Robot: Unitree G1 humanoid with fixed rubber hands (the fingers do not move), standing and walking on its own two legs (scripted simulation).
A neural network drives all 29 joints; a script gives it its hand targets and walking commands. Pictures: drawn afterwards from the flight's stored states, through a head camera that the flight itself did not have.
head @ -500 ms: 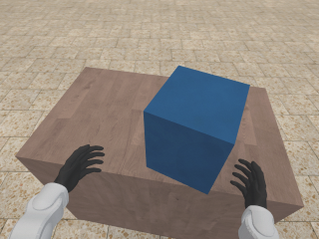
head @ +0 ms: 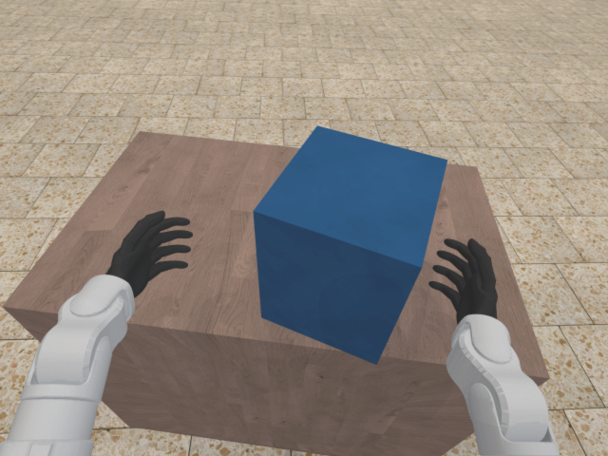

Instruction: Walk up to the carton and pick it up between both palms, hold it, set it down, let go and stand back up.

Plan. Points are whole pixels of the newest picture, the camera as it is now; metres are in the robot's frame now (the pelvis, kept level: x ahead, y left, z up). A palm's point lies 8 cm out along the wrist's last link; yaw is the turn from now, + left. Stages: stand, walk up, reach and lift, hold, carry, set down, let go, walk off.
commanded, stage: reach and lift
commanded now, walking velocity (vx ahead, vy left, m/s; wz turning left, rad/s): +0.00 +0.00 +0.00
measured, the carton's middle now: (346, 245) +0.42 -0.06 +0.04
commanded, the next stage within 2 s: none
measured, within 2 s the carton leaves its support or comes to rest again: neither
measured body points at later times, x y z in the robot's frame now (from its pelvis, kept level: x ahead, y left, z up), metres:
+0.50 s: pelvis +0.00 +0.01 +0.00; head +0.00 +0.03 +0.45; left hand +0.41 +0.19 +0.15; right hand +0.33 -0.21 +0.15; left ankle -0.04 +0.10 -0.74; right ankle +0.03 -0.16 -0.74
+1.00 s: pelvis -0.01 -0.01 +0.00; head +0.00 +0.02 +0.45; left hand +0.46 +0.17 +0.20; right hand +0.37 -0.21 +0.18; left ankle -0.04 +0.10 -0.74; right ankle +0.03 -0.16 -0.74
